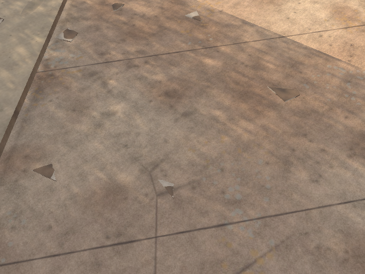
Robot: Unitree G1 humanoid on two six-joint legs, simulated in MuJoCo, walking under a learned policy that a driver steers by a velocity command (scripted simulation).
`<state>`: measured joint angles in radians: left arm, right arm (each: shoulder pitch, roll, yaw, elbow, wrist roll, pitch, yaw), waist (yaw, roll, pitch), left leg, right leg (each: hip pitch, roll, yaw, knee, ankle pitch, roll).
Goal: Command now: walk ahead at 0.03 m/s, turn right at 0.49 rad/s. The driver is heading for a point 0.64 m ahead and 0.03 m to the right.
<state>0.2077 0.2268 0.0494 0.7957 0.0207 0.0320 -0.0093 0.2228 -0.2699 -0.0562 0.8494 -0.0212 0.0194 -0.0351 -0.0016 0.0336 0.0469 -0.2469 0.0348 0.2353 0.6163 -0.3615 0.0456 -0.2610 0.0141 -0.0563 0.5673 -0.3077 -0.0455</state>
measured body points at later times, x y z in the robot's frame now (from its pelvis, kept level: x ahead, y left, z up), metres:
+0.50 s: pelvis +0.00 +0.02 +0.01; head +0.03 +0.02 +0.45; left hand +0.17 +0.27 -0.12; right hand +0.06 -0.28 -0.10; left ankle +0.03 +0.12 -0.73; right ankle +0.00 -0.08 -0.73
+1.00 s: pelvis +0.07 -0.01 +0.02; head +0.08 -0.02 +0.47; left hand +0.20 +0.26 -0.09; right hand +0.10 -0.29 -0.12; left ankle +0.07 +0.12 -0.67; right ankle +0.02 -0.09 -0.73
